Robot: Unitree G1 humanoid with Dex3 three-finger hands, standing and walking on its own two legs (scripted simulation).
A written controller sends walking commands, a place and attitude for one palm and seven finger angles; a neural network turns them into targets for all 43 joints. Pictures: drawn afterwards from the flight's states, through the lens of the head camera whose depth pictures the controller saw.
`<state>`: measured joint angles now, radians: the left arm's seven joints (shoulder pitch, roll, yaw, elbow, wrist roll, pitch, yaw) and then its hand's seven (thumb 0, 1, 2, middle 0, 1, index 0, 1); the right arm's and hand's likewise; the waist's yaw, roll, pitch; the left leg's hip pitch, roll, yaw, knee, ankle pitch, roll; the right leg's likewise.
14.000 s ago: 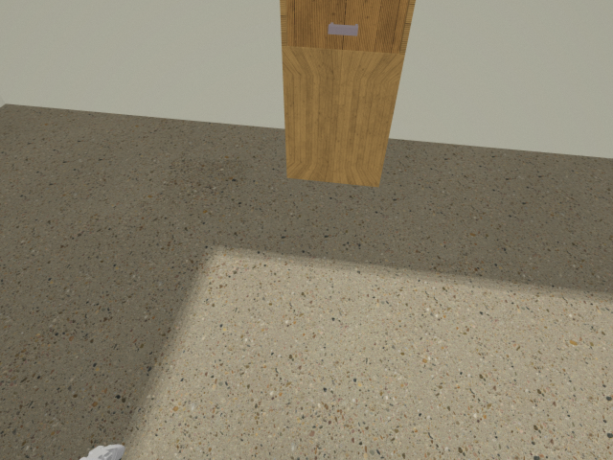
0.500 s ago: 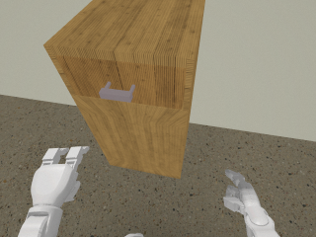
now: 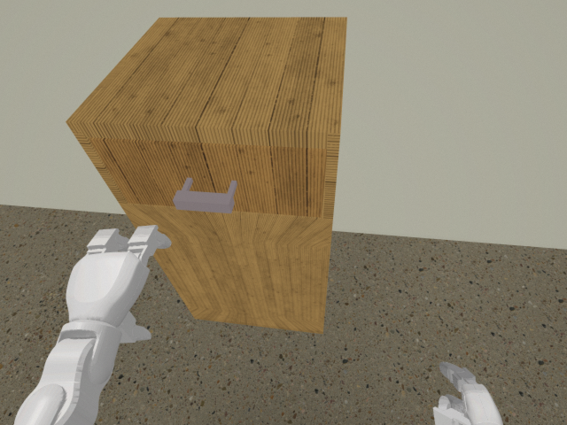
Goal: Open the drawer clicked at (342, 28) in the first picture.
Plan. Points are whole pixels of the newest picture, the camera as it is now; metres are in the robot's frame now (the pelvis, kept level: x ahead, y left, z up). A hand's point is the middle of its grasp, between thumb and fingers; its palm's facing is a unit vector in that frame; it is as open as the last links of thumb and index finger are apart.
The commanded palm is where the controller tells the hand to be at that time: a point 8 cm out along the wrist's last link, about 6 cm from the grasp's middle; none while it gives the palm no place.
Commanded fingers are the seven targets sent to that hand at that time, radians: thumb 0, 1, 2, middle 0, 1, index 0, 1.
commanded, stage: raise the hand with hooked fingers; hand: left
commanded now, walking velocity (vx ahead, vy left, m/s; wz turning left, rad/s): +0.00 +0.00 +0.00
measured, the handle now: (207, 192) +0.50 +0.21 +0.00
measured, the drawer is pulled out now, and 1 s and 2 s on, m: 0.00 0.00 0.00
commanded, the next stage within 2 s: move the hooked fingers above the handle in 0.74 s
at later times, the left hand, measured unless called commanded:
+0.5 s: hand (109, 250) +0.29 +0.26 +0.12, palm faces +0.02 -0.07 -1.00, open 13.8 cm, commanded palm +0.26 +0.26 +0.17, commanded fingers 0.00 -0.50 0.30 -0.30 -1.20 -0.30 -1.20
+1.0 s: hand (127, 264) +0.28 +0.23 +0.11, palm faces +0.03 -0.06 -1.00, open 13.8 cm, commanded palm +0.27 +0.24 +0.17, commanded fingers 0.00 -0.50 0.30 -0.30 -1.20 -0.30 -1.20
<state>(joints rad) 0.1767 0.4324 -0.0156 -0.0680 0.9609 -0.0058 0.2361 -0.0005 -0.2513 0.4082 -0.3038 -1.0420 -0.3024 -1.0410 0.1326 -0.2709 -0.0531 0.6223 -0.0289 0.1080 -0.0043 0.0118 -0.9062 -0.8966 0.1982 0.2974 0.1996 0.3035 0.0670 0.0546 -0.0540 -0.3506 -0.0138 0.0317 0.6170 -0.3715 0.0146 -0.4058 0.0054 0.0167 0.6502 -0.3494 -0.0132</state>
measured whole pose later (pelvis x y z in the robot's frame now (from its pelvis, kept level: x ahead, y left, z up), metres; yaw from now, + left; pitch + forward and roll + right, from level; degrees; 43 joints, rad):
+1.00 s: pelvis -0.03 -0.01 +0.02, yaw +1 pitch +1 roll +1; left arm -0.16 0.50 -0.06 0.14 0.91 -0.07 0.03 0.00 -0.49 0.30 -0.32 -1.20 -0.32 -1.20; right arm 0.13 -0.25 0.00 0.64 0.01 0.13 -0.01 0.01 -0.91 -0.90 0.20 0.30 0.20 0.30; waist 0.08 0.07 -0.01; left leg -0.23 -0.01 0.01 0.44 -0.23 0.01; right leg -0.28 0.00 -0.01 0.48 -0.22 -0.02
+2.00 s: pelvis -0.01 +0.00 +0.00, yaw +0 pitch +10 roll +0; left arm -0.58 0.46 -0.10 0.67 1.03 -0.11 0.14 0.00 -0.49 0.30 -0.32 -1.20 -0.32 -1.20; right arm 0.24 -0.24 -0.05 0.66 0.01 0.15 -0.01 0.01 -0.90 -0.90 0.20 0.30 0.20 0.30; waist 0.01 0.04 -0.08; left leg -0.44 -0.02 0.02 0.60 -0.33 0.02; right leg -0.48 0.00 0.01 0.61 -0.30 -0.01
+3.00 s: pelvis -0.01 +0.00 +0.00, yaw +0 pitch +14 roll +0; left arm -0.77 0.50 -0.08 0.92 1.05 -0.14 0.18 0.00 -0.49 0.31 -0.32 -1.20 -0.32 -1.20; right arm 0.30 -0.26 -0.06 0.67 0.00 0.13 -0.02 0.00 -0.90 -0.90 0.20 0.30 0.20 0.30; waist -0.06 0.03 -0.11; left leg -0.55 0.00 0.02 0.65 -0.34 0.02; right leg -0.58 0.01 0.00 0.64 -0.30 -0.01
